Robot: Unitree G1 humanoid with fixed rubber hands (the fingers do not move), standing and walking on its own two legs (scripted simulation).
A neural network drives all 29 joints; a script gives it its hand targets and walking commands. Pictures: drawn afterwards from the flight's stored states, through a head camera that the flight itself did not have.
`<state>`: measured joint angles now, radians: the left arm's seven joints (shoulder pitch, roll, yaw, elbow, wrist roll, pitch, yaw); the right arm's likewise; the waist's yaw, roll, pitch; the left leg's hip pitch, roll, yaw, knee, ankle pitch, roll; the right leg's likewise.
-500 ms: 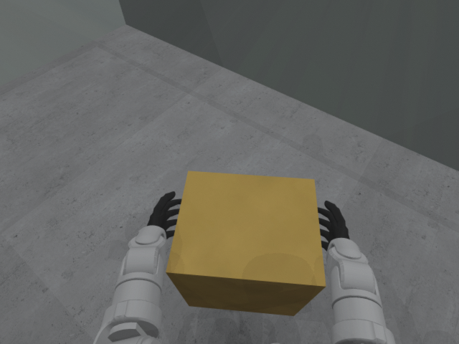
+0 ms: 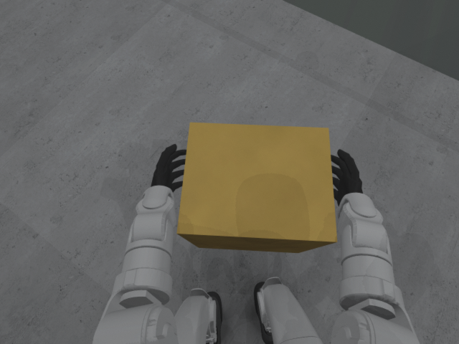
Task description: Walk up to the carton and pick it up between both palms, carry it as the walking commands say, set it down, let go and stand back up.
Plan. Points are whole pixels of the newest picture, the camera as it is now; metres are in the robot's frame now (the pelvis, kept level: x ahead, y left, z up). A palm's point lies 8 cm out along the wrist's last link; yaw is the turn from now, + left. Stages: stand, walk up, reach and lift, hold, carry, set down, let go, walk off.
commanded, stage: set down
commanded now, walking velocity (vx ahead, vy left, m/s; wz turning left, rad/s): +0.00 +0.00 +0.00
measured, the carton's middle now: (252, 198) +0.38 -0.06 -0.14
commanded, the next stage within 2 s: none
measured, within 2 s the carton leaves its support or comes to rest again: neither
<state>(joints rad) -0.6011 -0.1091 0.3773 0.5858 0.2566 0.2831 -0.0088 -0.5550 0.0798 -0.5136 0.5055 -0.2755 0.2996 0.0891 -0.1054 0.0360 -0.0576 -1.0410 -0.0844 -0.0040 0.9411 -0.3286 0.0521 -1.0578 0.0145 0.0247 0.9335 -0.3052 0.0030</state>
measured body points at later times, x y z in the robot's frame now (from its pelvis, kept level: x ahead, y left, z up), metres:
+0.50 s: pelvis -0.02 -0.02 -0.08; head +0.20 -0.03 +0.32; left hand +0.44 +0.09 -0.15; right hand +0.39 -0.24 -0.15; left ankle +0.05 +0.08 -0.67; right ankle +0.06 -0.12 -0.67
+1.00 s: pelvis -0.04 -0.01 -0.16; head +0.23 -0.02 +0.21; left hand +0.47 +0.09 -0.25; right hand +0.41 -0.24 -0.24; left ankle +0.05 +0.08 -0.67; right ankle +0.06 -0.12 -0.67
